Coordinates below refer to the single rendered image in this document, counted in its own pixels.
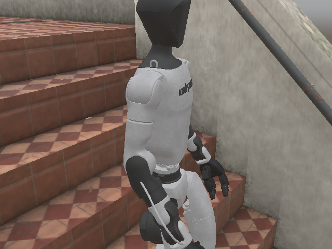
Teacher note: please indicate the robot left thigh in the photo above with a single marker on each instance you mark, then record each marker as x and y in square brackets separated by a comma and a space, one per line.
[199, 214]

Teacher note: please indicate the robot torso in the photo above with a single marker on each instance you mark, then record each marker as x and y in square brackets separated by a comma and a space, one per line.
[169, 138]

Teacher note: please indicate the left robot hand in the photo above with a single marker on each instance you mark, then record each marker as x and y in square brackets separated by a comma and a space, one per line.
[212, 169]

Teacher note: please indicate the robot left upper arm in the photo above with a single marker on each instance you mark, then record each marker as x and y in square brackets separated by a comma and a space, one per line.
[186, 62]

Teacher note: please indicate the robot right forearm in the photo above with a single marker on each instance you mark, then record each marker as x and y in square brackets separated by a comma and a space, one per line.
[138, 171]

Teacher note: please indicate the robot right upper arm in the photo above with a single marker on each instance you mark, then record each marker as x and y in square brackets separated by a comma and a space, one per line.
[144, 93]

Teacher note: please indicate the robot left forearm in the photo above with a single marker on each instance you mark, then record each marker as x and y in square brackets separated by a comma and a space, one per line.
[196, 148]

